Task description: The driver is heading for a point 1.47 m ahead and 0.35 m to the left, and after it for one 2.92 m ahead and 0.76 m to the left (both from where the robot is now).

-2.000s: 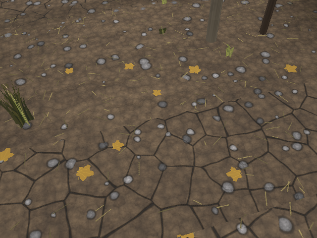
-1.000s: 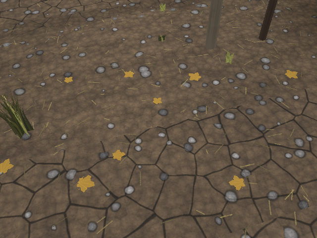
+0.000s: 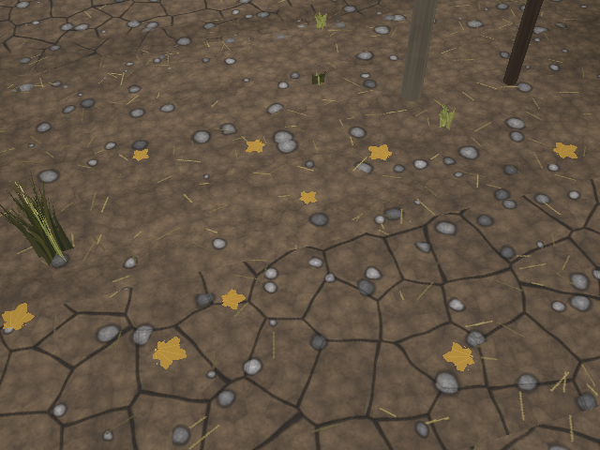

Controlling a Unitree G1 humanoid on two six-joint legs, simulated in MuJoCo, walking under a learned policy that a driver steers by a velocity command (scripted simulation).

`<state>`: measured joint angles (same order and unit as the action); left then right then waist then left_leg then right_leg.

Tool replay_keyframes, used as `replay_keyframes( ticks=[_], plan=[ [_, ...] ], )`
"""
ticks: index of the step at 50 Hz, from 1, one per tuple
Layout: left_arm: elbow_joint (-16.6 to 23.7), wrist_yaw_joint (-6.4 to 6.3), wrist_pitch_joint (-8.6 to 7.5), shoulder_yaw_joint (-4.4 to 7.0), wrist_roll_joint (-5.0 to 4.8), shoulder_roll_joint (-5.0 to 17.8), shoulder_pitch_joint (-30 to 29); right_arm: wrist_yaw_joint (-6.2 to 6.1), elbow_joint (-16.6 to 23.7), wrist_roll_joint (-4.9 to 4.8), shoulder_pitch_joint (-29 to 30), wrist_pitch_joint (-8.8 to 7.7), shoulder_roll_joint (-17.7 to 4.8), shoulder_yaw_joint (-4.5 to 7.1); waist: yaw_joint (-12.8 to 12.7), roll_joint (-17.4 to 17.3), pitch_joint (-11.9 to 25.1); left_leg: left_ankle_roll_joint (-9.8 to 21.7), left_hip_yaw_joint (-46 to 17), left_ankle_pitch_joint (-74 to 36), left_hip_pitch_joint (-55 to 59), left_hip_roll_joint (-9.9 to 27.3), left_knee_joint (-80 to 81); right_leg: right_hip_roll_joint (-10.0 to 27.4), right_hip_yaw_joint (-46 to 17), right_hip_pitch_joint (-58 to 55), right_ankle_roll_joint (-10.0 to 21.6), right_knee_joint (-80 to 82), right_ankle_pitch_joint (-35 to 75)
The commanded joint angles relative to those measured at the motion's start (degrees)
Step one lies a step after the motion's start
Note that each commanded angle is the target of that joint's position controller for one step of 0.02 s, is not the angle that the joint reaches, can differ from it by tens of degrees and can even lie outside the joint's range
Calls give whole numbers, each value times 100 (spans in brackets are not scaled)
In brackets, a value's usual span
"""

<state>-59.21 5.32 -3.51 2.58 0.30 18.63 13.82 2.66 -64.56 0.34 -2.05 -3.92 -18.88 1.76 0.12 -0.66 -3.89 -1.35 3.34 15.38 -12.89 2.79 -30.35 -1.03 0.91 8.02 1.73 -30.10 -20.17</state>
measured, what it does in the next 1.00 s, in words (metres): walks ahead: right foot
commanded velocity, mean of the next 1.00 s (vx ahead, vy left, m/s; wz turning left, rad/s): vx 0.35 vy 0.00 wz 0.00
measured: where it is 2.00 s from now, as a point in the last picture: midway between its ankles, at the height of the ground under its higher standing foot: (294, 298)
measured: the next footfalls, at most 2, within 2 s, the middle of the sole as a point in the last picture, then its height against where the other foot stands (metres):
right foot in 0.74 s outside the picture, level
left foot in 1.16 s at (258, 414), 0.16 m lower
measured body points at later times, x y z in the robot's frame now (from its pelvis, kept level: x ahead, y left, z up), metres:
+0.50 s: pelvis +0.12 +0.05 +0.01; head +0.13 +0.05 +0.46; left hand +0.18 +0.31 -0.13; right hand +0.07 -0.18 -0.14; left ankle +0.05 +0.14 -0.73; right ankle +0.14 -0.09 -0.66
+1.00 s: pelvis +0.38 +0.03 -0.05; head +0.39 +0.04 +0.40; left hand +0.30 +0.23 -0.19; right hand +0.55 -0.19 -0.16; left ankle +0.52 +0.17 -0.73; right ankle +0.30 -0.08 -0.73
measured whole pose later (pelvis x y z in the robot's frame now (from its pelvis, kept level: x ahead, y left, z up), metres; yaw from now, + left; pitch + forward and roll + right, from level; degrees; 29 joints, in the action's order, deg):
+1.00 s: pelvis +0.38 +0.03 -0.05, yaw +0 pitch +1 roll -3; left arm -58.5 -0.9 -8.6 -1.4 5.2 8.0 30.2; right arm 2.8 -46.0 6.3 -9.9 -4.3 -13.4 0.4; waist -5.6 -3.0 1.4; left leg 2.4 -4.1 -16.9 -38.3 5.2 -47.3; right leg -4.1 2.9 16.7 3.0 -48.6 -33.3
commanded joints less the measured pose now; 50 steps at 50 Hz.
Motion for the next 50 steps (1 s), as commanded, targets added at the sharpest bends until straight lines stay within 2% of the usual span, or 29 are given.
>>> replay_keyframes(
  ticks=[1, 4, 6, 8, 10, 13, 15, 16, 17, 18, 19, 20, 23, 26, 30, 31, 35, 37, 38, 39, 40, 41, 42, 43, 44, 46, 47, 48, 50],
  plan=[
    [126, -20, -46, 160, -8, 867, 252, -14, 219, -8, 178, -61, -813, 124, -2, 71, 305, 154, -97, -1227, 326, 63, 227, 322, -362, 327, 162, 534, 1517],
    [51, -46, -32, 197, 23, 946, 453, -33, 176, 24, 18, -45, -874, 155, -33, 128, 274, 185, -59, -543, 276, 10, 223, 375, -446, 321, 265, 692, 803],
    [-81, -161, -29, 351, 245, 1255, 955, -148, 262, 202, 48, -44, -1002, 274, -307, 572, -219, 303, -21, 1340, -598, -170, -159, 894, -1301, 184, 937, 1353, -1624],
    [-145, -336, -84, 257, 293, 823, 1257, -237, 456, 288, 319, -134, -496, 188, -483, 955, -642, 412, -109, 1102, -1715, -104, -656, 1846, -2506, -568, 1477, 1933, -2172],
    [-78, -459, -76, 140, 241, 514, 1093, -269, 588, 280, 440, -198, -241, 112, -441, 753, -634, 550, -267, 1000, -1700, 32, -743, 2098, -2579, -796, 1514, 2068, -1651],
    [133, -444, 27, 183, 255, 843, 384, -193, 524, 192, -15, -261, -291, 118, -12, 529, -614, 575, 203, 303, 203, -320, 221, 1495, -1465, 288, 1197, 1904, -1295],
    [72, -340, 58, 188, 425, 889, 383, -119, 383, 197, -823, -360, -358, 149, 303, 487, -415, 544, 105, -37, 1301, -402, 286, 1136, -1028, 904, 1114, 1091, -763],
    [93, -281, 4, 151, 512, 689, 334, -162, 227, 270, -1648, -419, -553, 212, 610, -32, -178, 884, -667, 203, 2019, 12, 450, 640, -567, 1544, 824, -152, -293],
    [280, -175, -108, 46, 572, 221, 161, -223, -25, 353, -3043, -449, -964, 289, 1068, -1223, 262, 1820, -2986, -138, 3348, 1144, 1272, -181, -110, 2888, 277, -2222, -818],
    [350, -144, -263, 4, 456, -7, -49, -176, -193, 502, -3906, -460, -889, 228, 1414, -908, -14, 2267, -4016, -434, 3731, 1878, 1915, -293, -1056, 4053, 382, -3656, -1381],
    [464, -190, -391, -9, 355, -41, -219, -135, -84, 512, -3302, -491, -717, 192, 1025, -398, -515, 2128, -3554, -163, 3404, 2021, 2034, -38, -1336, 4584, 536, -4129, -824],
    [402, -270, -418, 55, 387, 192, -166, -121, 122, 473, -2603, -449, -325, 78, 693, -15, -524, 1948, -2885, -114, 2892, 1763, 2062, 240, -1048, 4306, 604, -4250, -347],
    [318, -334, -198, -17, 537, -210, 178, -225, 423, 458, -1873, -349, 387, -204, -24, -59, -600, 1544, -1506, -1247, 1439, 1117, 2432, 744, -801, 2982, 663, -3238, 735],
    [620, -227, -98, -73, 394, -329, -496, -218, 380, 397, -2165, -421, 271, -228, -9, -150, -537, 1440, -774, -1829, 892, 795, 2612, 735, -301, 2620, 351, -1951, 1619],
    [974, -179, -13, -102, 432, -323, -1154, 129, 289, 514, -2782, -334, 65, -225, 83, -428, -416, 1542, -497, -2331, 14, 767, 2425, 388, 49, 1662, 57, -1377, 1953],
    [859, -177, -22, -80, 455, -276, -707, 148, 238, 677, -2872, -325, 81, -219, -81, -429, -433, 1557, -689, -2539, 394, 1075, 2159, 577, -426, 1960, 82, -1860, 2476],
    [845, -246, -156, 175, 487, 107, -44, -29, 563, 634, -2627, -319, -49, -122, -449, -374, -182, 1254, -285, -4011, 342, 852, 786, 134, 289, 988, 226, -2138, 1212],
    [302, -309, -253, 400, 316, 354, 2000, 133, 683, 621, -2310, -336, -443, 57, -1335, -13, 274, 1052, -16, -4358, -1463, 317, -2003, -284, 602, -1904, 443, -1692, 1257],
    [338, -428, -306, 369, 281, 451, 2278, 299, 564, 608, -2897, -333, 108, -41, -1189, 1068, 1103, 784, -40, -1112, -2146, -285, -4454, 666, -807, -2866, 1527, -851, 2350],
    [281, -371, -346, 172, 451, 302, 2714, 383, 731, 502, -3167, -397, 800, -186, -967, 1283, 1872, 637, -792, 2335, -2940, -1047, -6367, 1773, -3059, -3236, 2760, -189, 3973],
    [179, -331, -526, 193, 552, 251, 2528, 316, 1479, 224, -1710, -424, 611, -87, -1164, 830, 437, 748, -1382, 1971, -4125, -800, -6253, 2116, -3910, -1889, 2577, 629, 1950],
    [312, -286, -621, 84, 326, -13, 1633, 104, 1736, 317, -1126, -342, 289, 7, -778, 470, -289, 771, -1390, 1316, -4371, -253, -6062, 2196, -3784, -725, 2303, 584, 366],
    [395, -285, -549, -79, 297, -435, 1150, -18, 1717, 466, -1220, -254, 164, 34, -482, -137, -150, 758, -1393, 852, -3995, -41, -5655, 2096, -3420, 191, 2220, 514, -15],
    [525, -333, -454, -238, 439, -791, 672, -84, 1621, 539, -1561, -153, 450, -63, -125, -355, -342, 727, -1468, 193, -3311, 200, -4836, 1944, -2846, 1348, 2048, 779, 48],
    [586, -368, -379, -282, 433, -755, 337, -114, 1545, 653, -1759, 4, 817, -158, 163, -77, -636, 655, -1309, 73, -2839, 362, -4141, 1648, -2324, 2329, 1840, 860, -303],
    [805, -573, -525, -315, 435, -728, 94, -20, 1590, 899, -2217, 42, 843, -222, 364, 216, 6, 598, -666, -1671, -1394, 127, -3211, 630, -933, 3202, 1329, 349, -512],
    [764, -675, -665, -393, 513, -877, 175, 32, 1641, 862, -2004, -13, 700, -190, 251, 237, 16, 509, -913, -3368, -1442, 369, -2438, 515, -761, 3153, 1096, -44, -219],
    [790, -762, -750, -350, 555, -652, 390, 32, 1683, 664, -1882, -40, 656, -201, 26, -30, 205, 391, -623, -4763, -862, 264, -1353, 206, -257, 3333, 845, -531, -554],
    [469, -657, -701, -316, 490, -251, 1280, 44, 1986, 413, -1099, 75, 354, -134, -197, 294, -115, 131, -125, -4351, -167, 46, -1014, 360, -464, 3684, 841, -536, -1299]
  ],
)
